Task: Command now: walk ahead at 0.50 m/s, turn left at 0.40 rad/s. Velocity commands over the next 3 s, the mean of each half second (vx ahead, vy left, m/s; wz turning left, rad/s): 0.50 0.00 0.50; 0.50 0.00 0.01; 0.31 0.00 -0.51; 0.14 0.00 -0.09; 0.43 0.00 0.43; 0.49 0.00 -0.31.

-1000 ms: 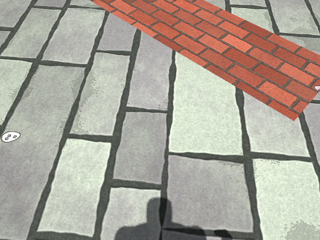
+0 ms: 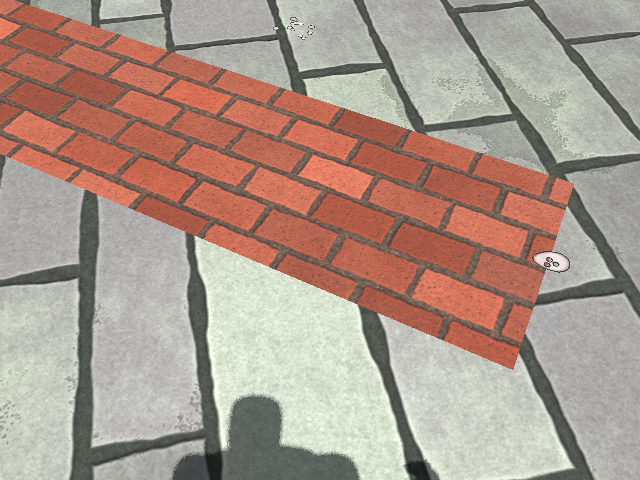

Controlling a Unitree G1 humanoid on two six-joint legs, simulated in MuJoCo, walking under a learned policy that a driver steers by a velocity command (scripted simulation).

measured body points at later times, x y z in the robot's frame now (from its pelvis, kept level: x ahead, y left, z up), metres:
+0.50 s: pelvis +0.29 -0.02 +0.01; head +0.31 -0.02 +0.45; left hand +0.41 +0.28 -0.07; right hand +0.42 -0.28 -0.11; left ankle +0.14 +0.07 -0.64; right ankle +0.38 -0.11 -0.73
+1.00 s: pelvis +0.52 +0.11 +0.01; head +0.55 +0.13 +0.46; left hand +0.48 +0.40 -0.12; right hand +0.75 -0.09 -0.08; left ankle +0.54 +0.23 -0.73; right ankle +0.48 -0.06 -0.64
